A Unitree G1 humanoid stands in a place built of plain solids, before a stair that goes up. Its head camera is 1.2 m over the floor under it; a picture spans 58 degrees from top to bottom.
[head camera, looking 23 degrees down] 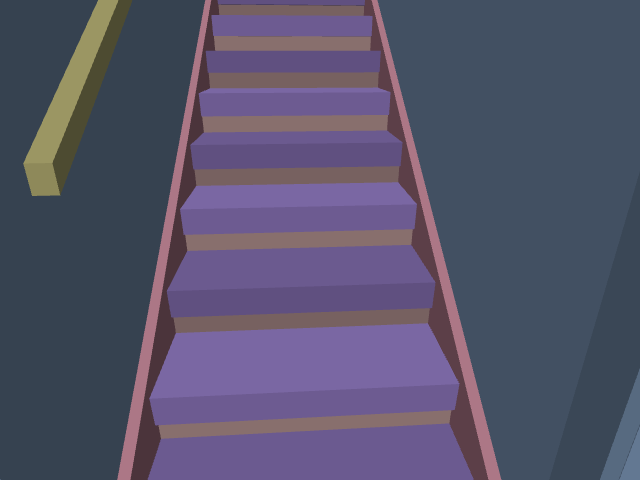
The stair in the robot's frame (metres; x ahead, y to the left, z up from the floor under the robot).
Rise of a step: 0.18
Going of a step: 0.28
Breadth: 0.86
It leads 4 degrees to the left of straight ahead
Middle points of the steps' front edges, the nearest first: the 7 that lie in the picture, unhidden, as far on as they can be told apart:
0.94 0.03 0.35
1.22 0.05 0.52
1.49 0.07 0.70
1.77 0.09 0.87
2.05 0.11 1.05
2.32 0.13 1.22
2.60 0.14 1.40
